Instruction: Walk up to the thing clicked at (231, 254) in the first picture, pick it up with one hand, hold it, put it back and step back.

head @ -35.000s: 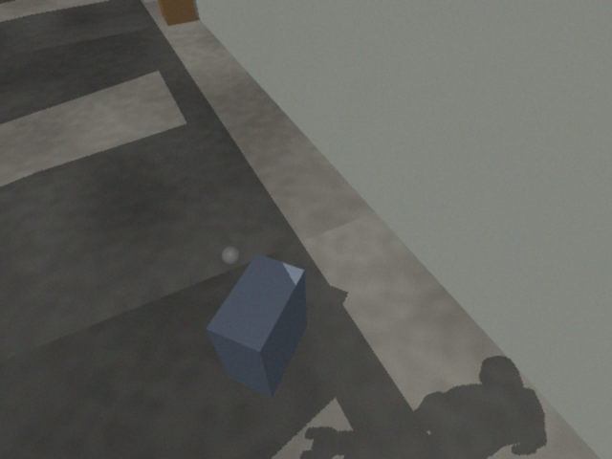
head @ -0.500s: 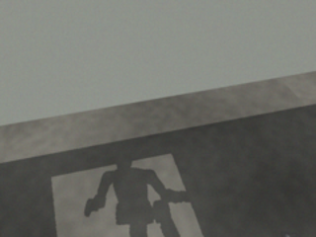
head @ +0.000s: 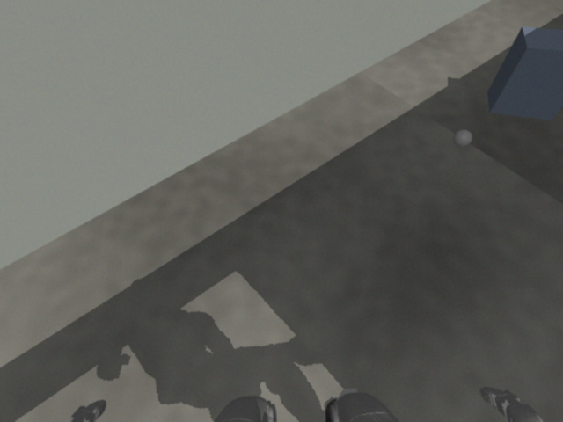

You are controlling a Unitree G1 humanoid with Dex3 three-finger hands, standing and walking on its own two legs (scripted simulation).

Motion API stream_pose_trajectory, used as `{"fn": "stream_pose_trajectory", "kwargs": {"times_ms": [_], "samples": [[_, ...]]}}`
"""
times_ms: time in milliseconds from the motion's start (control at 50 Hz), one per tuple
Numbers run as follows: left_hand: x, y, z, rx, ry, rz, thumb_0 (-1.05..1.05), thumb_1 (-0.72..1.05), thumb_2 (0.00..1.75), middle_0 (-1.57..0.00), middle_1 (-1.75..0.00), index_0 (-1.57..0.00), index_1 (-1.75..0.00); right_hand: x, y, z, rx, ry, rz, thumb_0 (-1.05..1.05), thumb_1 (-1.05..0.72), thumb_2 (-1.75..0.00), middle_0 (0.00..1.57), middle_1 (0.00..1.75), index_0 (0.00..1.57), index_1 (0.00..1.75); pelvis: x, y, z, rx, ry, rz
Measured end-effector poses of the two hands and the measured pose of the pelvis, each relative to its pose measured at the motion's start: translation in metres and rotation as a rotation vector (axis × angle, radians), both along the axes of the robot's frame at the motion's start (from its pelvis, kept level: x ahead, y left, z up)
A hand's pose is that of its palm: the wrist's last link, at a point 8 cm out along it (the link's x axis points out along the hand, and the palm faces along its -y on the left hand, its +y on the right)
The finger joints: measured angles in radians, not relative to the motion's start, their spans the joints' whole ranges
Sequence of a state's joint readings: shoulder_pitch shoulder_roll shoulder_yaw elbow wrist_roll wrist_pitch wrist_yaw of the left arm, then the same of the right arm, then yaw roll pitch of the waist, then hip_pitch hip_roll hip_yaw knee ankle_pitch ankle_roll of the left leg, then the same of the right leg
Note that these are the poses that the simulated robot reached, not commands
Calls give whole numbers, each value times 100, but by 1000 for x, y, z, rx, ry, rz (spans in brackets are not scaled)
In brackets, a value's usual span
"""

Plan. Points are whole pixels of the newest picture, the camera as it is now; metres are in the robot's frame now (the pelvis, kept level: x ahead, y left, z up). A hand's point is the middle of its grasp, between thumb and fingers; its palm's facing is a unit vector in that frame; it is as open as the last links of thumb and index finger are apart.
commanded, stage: walk up
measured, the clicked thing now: (462, 138) +1.24 -0.82 -0.71
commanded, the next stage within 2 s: none
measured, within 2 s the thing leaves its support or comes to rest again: neither
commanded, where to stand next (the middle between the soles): +0.05 -0.01 m, yaw -43 degrees
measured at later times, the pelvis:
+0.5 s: pelvis -0.02 +0.05 -0.01, yaw -24 degrees
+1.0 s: pelvis -0.01 +0.02 +0.00, yaw -36 degrees
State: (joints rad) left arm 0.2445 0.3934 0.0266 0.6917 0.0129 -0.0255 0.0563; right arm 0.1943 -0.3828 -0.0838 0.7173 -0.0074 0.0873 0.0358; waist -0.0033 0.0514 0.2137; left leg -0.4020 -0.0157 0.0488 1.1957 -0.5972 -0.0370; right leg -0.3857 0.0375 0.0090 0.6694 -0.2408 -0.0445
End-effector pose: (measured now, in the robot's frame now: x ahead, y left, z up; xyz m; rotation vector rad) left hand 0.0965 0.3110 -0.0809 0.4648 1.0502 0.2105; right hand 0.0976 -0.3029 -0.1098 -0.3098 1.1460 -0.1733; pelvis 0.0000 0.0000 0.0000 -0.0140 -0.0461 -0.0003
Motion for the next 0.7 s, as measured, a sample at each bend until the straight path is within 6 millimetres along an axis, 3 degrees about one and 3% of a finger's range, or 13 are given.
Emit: {"fn": "stream_pose_trajectory", "kwargs": {"times_ms": [100,180,260,360,480,560,620,700], "samples": [[31,9,4,-8,-7,-75,1,90,90,-21,-30,-20,-30,8,22,7,19,-64,-39,1,-91,-90,20,30,20,30,6,23,4,25,7,-72],[63,24,-10,-27,1,-179,1,90,90,-21,-30,-21,-30,-2,34,7,-35,-141,-98,1,-91,-90,20,30,20,30,9,49,-10,27,13,-140],[95,33,-24,-36,-15,-236,1,90,90,-21,-30,-20,-30,-46,43,4,-103,-108,-172,0,-91,-90,20,30,20,30,4,64,-20,50,-8,-211],[113,28,-19,-63,27,-325,1,90,90,-20,-30,-20,-30,-115,38,24,-167,-12,-290,1,-91,-90,20,30,21,30,-6,63,-7,19,18,-289],[117,3,-15,-79,80,-397,1,90,90,-20,-30,-20,-30,-196,8,42,-242,68,-365,1,-90,-90,21,30,21,30,-17,49,-4,28,49,-394],[116,-28,-17,-50,76,-458,1,90,90,-20,-30,-20,-30,-244,-23,32,-268,79,-434,1,-90,-90,20,30,21,30,-28,32,-15,-3,38,-448],[107,-45,-14,-41,58,-482,1,90,90,-20,-30,-20,-30,-263,-28,22,-244,93,-509,1,-91,-90,20,30,20,30,-31,21,-16,-3,18,-463],[99,-58,-8,-36,76,-493,1,90,90,-21,-30,-21,-30,-259,-19,16,-177,47,-547,1,-91,-90,20,30,20,30,-26,14,-8,13,18,-521]]}}
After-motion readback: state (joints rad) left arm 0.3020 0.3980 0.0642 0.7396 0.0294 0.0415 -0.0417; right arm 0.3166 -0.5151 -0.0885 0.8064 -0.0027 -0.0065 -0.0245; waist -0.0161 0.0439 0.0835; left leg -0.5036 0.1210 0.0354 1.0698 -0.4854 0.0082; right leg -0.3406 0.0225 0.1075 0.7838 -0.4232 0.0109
